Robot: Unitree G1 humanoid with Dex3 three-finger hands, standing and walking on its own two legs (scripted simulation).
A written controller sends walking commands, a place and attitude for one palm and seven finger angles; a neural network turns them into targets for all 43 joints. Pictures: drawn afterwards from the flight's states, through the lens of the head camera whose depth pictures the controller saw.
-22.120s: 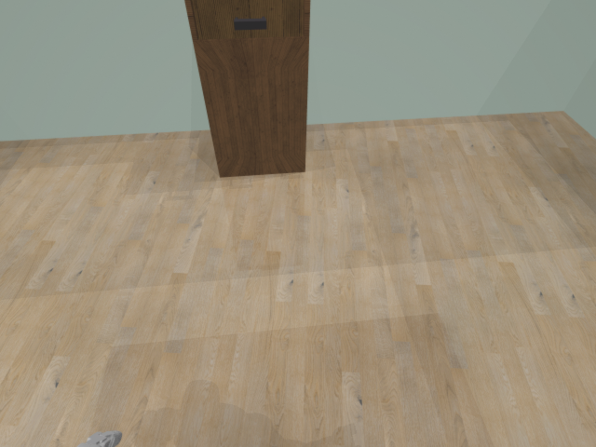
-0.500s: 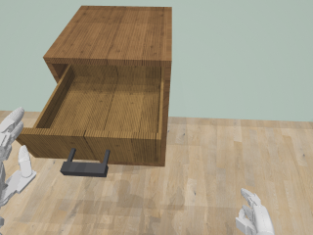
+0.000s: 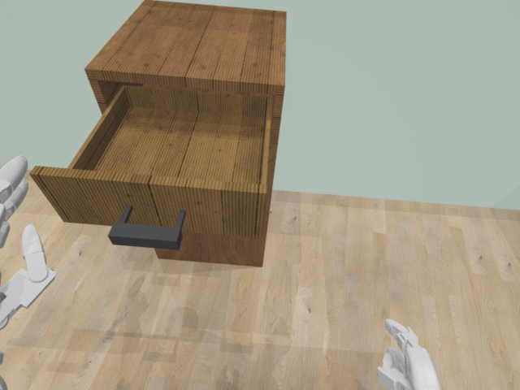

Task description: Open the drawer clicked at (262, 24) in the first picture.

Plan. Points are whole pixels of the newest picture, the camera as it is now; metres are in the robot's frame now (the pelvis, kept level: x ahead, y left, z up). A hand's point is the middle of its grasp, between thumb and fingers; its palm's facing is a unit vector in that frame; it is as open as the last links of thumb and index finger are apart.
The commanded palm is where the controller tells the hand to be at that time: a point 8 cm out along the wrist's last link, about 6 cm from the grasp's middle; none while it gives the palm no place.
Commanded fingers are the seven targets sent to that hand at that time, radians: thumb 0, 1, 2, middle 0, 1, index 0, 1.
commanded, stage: step back with the hand held close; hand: left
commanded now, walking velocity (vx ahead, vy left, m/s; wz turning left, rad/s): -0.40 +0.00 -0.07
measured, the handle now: (150, 224) +0.38 +0.21 +0.00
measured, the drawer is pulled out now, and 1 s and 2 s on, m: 0.30 0.30 0.30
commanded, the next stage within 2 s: stop stepping back and stand still in 0.32 s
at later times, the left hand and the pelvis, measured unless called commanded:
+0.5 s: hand out of the picture +0.07 +0.24 +0.17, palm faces +0.30 -0.83 -0.47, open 7.4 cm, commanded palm +0.00 +0.28 +0.19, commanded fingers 0.00 0.90 0.90 -0.20 -0.30 -0.20 -0.30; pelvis -0.13 +0.01 +0.00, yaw -1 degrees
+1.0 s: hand out of the picture +0.01 +0.23 +0.18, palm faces +0.33 -0.83 -0.46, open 7.4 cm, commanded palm -0.05 +0.27 +0.19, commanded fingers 0.00 0.90 0.90 -0.20 -0.30 -0.20 -0.30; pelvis -0.20 +0.00 +0.01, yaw -3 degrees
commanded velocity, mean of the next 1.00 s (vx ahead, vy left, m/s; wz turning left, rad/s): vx -0.03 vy -0.01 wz -0.02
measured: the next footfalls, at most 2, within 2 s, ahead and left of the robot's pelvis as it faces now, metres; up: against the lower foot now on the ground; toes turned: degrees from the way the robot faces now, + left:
right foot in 0.18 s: +0.01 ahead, -0.11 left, +0.00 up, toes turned +1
left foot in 0.42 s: -0.05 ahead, +0.12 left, +0.00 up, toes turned +0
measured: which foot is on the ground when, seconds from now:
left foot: down 0.00-0.22, up 0.24-0.40, down 0.42-0.66, up 0.68-0.82, down 0.84-1.00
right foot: down 0.00-0.04, up 0.06-0.16, down 0.18-0.42, up 0.44-0.62, down 0.64-1.00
